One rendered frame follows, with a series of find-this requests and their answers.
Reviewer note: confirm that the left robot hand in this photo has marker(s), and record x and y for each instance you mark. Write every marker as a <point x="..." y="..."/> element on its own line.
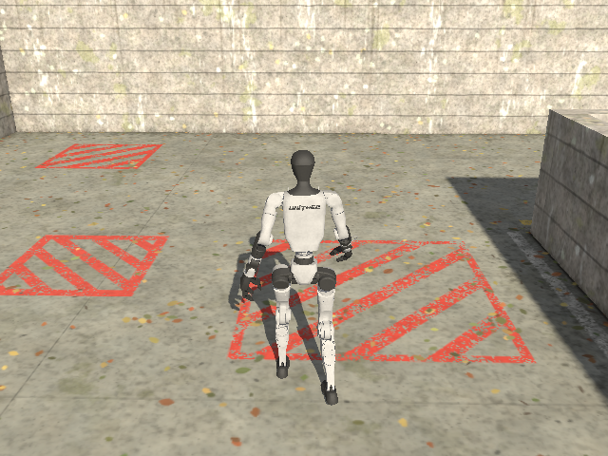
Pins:
<point x="244" y="286"/>

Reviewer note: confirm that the robot right forearm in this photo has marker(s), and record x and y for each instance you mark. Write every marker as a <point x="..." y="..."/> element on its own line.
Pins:
<point x="346" y="244"/>

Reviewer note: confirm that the right robot hand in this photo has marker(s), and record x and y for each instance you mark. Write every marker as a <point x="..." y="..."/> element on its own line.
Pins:
<point x="338" y="250"/>

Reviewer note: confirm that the humanoid robot head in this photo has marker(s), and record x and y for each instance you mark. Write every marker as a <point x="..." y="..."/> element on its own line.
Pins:
<point x="302" y="162"/>

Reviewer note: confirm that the right robot upper arm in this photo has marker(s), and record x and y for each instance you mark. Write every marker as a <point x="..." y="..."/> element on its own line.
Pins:
<point x="338" y="215"/>

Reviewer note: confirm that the humanoid robot torso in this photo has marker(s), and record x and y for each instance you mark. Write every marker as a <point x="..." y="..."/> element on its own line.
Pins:
<point x="304" y="225"/>

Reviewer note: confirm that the left robot upper arm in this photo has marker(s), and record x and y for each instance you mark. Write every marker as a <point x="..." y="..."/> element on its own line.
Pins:
<point x="269" y="217"/>

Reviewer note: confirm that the robot left forearm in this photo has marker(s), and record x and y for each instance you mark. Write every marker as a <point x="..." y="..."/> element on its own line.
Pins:
<point x="255" y="257"/>

